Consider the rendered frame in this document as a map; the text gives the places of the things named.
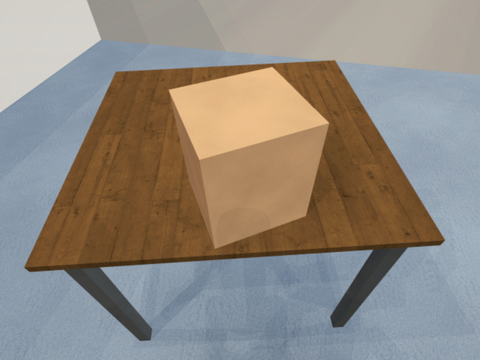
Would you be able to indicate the carton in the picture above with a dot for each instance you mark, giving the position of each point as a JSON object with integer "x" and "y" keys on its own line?
{"x": 252, "y": 146}

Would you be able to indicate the table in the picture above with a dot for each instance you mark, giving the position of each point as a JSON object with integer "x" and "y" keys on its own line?
{"x": 127, "y": 199}

